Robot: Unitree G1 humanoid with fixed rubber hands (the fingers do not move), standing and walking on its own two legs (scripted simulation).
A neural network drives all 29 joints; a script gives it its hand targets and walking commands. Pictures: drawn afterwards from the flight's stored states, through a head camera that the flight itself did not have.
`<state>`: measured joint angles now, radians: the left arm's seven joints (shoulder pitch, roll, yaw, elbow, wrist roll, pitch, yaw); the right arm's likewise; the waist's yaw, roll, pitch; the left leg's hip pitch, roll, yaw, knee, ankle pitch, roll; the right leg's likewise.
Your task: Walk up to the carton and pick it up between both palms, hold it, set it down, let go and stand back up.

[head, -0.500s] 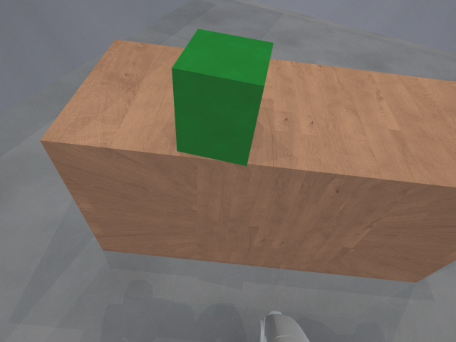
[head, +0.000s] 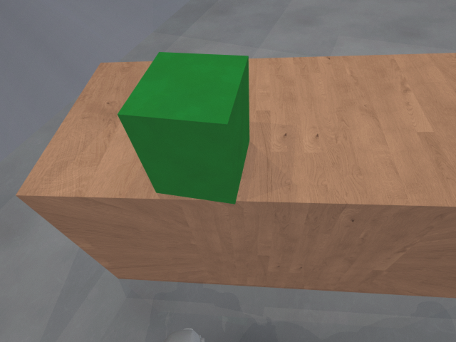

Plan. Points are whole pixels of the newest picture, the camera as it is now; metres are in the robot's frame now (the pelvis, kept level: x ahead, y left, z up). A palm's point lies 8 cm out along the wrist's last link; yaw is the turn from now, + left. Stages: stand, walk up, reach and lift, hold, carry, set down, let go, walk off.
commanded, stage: walk up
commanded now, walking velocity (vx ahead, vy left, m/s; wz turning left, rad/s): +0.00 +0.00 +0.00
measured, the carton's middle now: (198, 130) +0.54 +0.07 +0.04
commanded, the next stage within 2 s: none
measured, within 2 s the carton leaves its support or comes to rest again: neither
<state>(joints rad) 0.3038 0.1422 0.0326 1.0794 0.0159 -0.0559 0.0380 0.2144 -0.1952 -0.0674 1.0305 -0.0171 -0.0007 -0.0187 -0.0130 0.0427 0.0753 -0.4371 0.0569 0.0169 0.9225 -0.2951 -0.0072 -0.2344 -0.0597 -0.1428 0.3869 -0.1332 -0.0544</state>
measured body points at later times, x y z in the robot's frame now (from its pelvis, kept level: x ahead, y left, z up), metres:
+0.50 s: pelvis +0.02 +0.04 +0.00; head +0.02 +0.04 +0.45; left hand -0.03 +0.25 -0.16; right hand +0.00 -0.16 -0.17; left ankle +0.02 +0.12 -0.75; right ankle +0.05 -0.09 -0.75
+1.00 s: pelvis +0.02 +0.05 -0.01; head +0.04 +0.04 +0.44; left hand -0.02 +0.27 -0.16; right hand +0.03 -0.18 -0.17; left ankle +0.00 +0.14 -0.69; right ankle +0.05 -0.09 -0.75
